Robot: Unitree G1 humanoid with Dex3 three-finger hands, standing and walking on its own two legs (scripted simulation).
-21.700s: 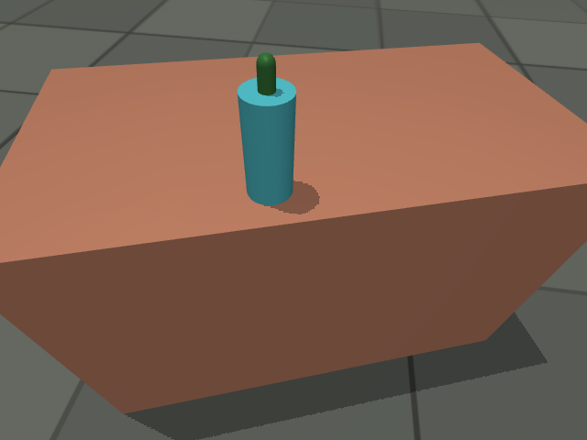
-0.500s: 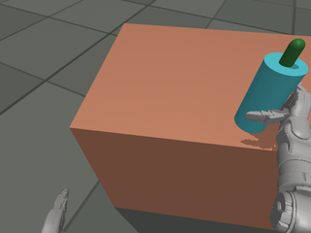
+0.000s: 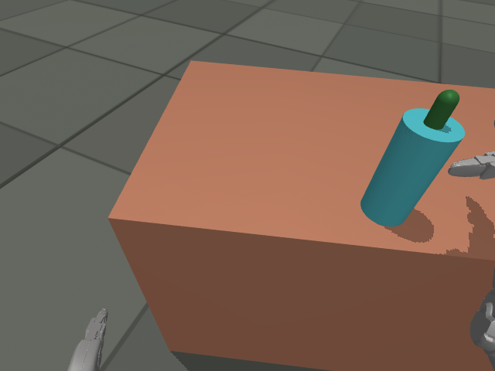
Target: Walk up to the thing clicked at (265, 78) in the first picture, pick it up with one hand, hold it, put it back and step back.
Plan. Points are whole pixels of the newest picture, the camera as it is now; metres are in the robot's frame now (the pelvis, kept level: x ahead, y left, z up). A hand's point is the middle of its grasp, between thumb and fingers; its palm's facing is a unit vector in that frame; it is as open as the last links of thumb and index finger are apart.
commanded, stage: rise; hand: right
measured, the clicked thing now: (411, 160) +0.44 -0.23 +0.16
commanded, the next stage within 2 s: sink last in 0.14 s
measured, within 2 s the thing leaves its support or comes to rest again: neither
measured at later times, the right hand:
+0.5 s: hand out of the picture +0.38 -0.38 +0.25, palm faces +0.60 +0.75 -0.29, open 17.6 cm
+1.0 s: hand out of the picture +0.19 -0.23 +0.24, palm faces +0.44 +0.77 -0.46, open 17.5 cm
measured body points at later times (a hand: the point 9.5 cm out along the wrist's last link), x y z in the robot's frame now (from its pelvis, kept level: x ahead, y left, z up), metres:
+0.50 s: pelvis +0.02 -0.01 +0.01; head +0.03 +0.01 +0.46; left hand +0.16 +0.25 -0.07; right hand +0.35 -0.42 +0.26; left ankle -0.02 +0.12 -0.73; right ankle +0.03 -0.11 -0.73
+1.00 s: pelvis +0.01 +0.01 +0.01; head +0.00 +0.05 +0.46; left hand +0.18 +0.26 -0.07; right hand +0.16 -0.27 +0.26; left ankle -0.02 +0.12 -0.73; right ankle +0.03 -0.11 -0.73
